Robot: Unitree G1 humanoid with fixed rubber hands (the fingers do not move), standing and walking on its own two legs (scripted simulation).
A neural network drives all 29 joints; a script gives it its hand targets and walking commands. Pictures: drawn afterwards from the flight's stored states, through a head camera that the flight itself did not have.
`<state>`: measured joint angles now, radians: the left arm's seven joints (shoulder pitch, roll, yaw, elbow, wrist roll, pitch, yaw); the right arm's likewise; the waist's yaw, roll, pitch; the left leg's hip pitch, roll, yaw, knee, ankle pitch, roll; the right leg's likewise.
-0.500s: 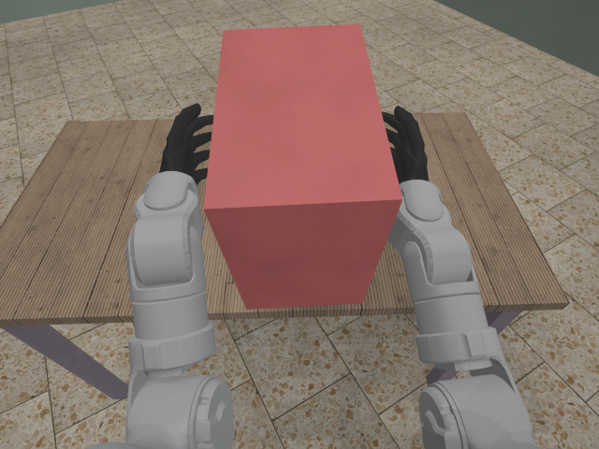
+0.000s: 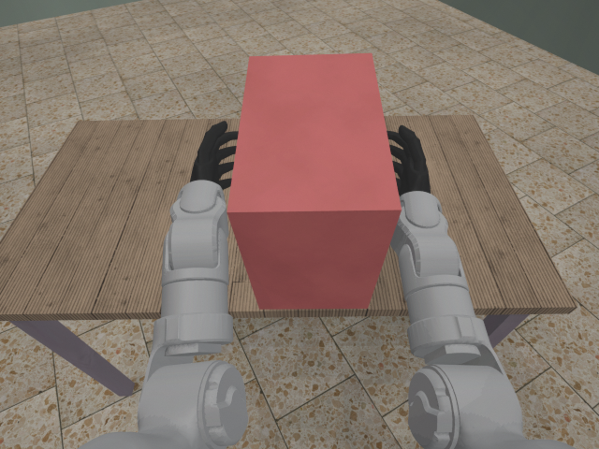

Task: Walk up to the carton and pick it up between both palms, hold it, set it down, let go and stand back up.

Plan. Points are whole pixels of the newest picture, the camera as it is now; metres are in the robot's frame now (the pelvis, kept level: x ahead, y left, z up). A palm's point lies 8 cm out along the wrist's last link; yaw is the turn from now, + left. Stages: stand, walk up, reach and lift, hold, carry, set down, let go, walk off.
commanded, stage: set down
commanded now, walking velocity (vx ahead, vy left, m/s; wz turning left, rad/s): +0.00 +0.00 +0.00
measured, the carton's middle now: (311, 189) +0.43 -0.04 +0.10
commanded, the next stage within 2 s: none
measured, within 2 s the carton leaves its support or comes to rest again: rests again in 1.94 s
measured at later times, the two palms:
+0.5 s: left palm (217, 193) +0.42 +0.09 +0.12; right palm (406, 198) +0.39 -0.17 +0.11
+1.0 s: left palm (223, 195) +0.43 +0.09 +0.10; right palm (402, 206) +0.40 -0.17 +0.09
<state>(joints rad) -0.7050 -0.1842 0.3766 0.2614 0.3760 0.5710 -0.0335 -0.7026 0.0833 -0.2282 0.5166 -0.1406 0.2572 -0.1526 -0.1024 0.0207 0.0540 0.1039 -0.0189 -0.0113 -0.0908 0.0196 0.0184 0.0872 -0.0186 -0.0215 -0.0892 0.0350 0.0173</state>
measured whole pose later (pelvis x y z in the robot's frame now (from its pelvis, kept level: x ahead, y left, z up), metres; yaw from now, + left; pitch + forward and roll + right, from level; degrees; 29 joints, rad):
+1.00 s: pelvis +0.01 +0.00 +0.00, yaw +2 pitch +11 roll +0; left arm -0.80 -0.13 0.45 0.84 0.39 0.10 0.01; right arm -0.71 0.16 -0.55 0.74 -0.41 0.06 -0.11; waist -0.09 0.02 -0.15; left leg -0.13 -0.02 -0.03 -0.09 0.04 0.02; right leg -0.14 -0.02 -0.05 -0.09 0.04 0.01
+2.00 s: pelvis +0.01 +0.00 -0.01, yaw +1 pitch +19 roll +0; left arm -0.83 -0.12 0.51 0.98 0.44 -0.07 0.01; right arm -0.71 0.19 -0.70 0.79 -0.53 -0.11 -0.09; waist -0.07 0.03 -0.23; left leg -0.30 -0.03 -0.02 -0.09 0.06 0.02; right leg -0.31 -0.02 -0.05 -0.09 0.07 0.02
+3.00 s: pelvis +0.01 +0.00 -0.01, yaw +2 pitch +24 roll +0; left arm -0.84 -0.15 0.56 0.92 0.49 -0.15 0.01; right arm -0.74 0.20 -0.74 0.82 -0.55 -0.26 -0.08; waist -0.09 0.03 -0.25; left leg -0.42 -0.03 -0.03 -0.09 0.08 0.03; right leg -0.42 -0.03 -0.05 -0.09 0.09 0.02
